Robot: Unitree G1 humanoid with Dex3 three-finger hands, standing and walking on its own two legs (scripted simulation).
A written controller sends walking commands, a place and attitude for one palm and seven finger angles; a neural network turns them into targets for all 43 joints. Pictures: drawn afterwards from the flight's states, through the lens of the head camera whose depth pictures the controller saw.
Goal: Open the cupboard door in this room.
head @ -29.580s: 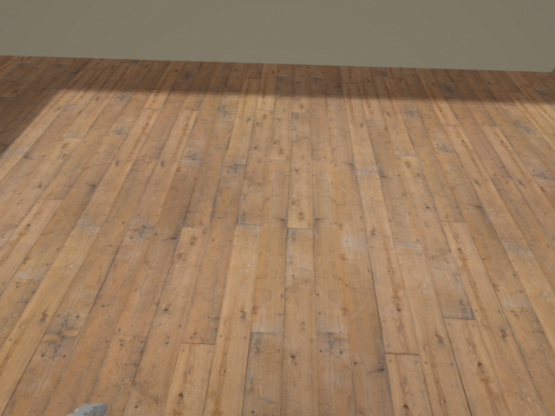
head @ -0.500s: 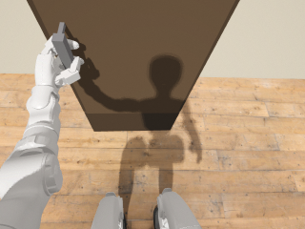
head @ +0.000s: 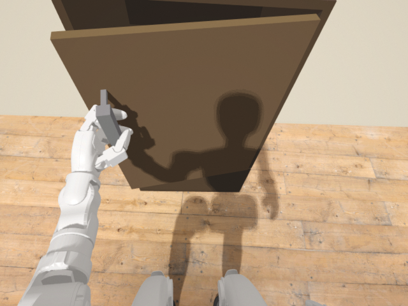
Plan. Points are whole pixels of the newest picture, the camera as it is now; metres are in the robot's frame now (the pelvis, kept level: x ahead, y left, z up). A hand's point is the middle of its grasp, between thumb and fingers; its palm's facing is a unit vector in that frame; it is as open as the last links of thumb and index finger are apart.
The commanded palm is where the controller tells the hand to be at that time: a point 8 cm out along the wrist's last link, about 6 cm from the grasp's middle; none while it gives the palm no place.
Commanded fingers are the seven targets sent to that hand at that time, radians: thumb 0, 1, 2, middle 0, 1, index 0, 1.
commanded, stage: pull the door open along its arc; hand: left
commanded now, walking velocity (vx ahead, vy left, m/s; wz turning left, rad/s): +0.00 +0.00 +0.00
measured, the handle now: (112, 122) +0.47 +0.18 +0.04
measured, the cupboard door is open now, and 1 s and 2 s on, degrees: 11 40 41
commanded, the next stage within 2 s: open thumb and fingers to let go in 0.48 s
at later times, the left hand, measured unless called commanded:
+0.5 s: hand (174, 226) +0.26 +0.05 +0.04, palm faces +0.31 -0.95 +0.00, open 6.2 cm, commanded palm +0.20 +0.08 +0.03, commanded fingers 0.00 0.90 0.90 -0.40 -1.35 -0.40 -1.35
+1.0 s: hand (175, 226) +0.26 +0.05 +0.03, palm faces +0.36 -0.93 +0.01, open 10.6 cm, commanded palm +0.22 +0.09 +0.03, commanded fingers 0.00 -0.50 0.30 -0.30 -1.20 -0.30 -1.20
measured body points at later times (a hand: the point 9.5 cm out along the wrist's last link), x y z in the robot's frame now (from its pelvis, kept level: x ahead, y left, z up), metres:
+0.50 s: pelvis +0.00 -0.03 +0.01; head +0.05 -0.02 +0.45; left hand +0.24 +0.10 +0.04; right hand +0.22 -0.20 -0.08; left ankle +0.01 +0.10 -0.64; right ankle +0.01 -0.11 -0.64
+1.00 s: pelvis -0.01 -0.05 +0.00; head +0.06 -0.06 +0.44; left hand +0.23 +0.09 +0.04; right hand +0.18 -0.26 -0.11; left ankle +0.01 +0.10 -0.64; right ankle +0.01 -0.11 -0.64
